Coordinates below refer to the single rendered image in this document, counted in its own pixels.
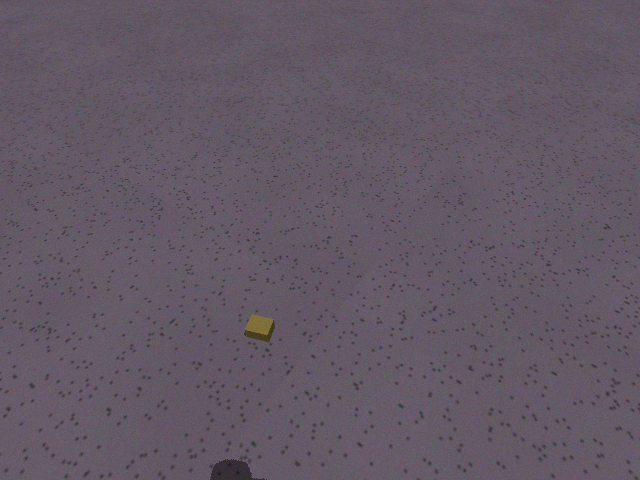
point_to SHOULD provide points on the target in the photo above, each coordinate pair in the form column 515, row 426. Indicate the small box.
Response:
column 260, row 328

